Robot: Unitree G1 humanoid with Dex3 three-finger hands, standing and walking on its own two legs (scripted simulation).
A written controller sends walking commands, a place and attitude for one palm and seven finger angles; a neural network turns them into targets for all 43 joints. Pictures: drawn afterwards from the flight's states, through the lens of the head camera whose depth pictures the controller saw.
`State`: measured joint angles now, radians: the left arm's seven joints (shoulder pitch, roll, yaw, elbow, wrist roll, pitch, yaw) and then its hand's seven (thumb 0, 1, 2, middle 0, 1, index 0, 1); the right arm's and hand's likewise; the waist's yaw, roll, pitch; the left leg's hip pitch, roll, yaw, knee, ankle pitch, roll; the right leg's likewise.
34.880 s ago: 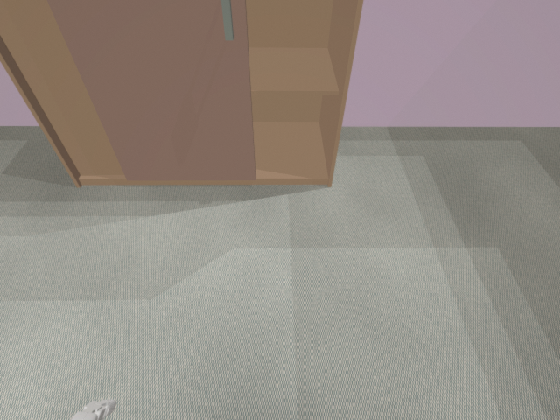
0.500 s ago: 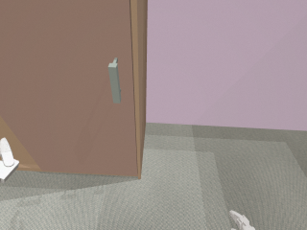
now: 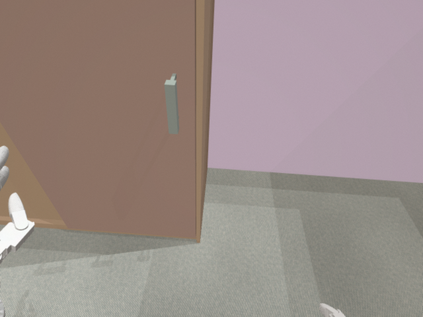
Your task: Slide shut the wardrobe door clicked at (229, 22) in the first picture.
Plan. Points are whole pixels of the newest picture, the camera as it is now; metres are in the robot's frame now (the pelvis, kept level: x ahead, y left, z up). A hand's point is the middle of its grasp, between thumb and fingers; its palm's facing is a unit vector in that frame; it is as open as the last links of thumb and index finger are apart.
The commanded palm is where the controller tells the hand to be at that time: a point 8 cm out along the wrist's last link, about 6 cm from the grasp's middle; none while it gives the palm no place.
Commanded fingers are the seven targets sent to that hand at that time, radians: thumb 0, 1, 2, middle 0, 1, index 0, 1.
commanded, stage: let the arm hang, fingers relaxed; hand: left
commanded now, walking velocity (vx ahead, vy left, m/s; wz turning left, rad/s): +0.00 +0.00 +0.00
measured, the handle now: (173, 103) +0.64 +0.16 +0.09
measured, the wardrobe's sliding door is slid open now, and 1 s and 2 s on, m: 0.00 0.00 0.00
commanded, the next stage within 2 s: look to check the result in 1.12 s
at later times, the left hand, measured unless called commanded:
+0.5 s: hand out of the picture +0.04 +0.20 -0.16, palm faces +0.07 -0.97 -0.22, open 7.1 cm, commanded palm none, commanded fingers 0.00 0.90 0.90 -0.20 -0.30 -0.20 -0.30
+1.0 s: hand out of the picture +0.02 +0.18 -0.16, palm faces +0.07 -0.98 -0.17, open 7.4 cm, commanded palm none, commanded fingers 0.00 0.90 0.90 -0.20 -0.30 -0.20 -0.30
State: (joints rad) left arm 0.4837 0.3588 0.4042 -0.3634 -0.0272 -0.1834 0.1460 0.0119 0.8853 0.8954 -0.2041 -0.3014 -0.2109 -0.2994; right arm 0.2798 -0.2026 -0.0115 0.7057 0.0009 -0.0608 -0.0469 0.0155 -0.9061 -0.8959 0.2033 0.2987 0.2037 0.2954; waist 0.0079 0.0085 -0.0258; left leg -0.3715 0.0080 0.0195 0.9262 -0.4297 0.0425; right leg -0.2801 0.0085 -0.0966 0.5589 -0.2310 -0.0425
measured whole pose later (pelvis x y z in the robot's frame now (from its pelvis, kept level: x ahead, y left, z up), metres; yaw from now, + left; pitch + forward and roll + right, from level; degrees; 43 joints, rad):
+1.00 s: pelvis +0.02 +0.02 +0.01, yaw +3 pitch -1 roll +0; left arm 0.26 0.14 0.00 1.13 0.01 0.02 0.03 0.01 0.91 0.89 -0.20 -0.30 -0.20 -0.30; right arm 0.29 -0.14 0.00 1.09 -0.02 0.00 -0.04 0.01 -0.91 -0.90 0.20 0.30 0.20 0.29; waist 0.00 0.00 0.04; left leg -0.20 -0.03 -0.02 0.44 -0.22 0.03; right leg -0.19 -0.01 0.04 0.43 -0.21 0.02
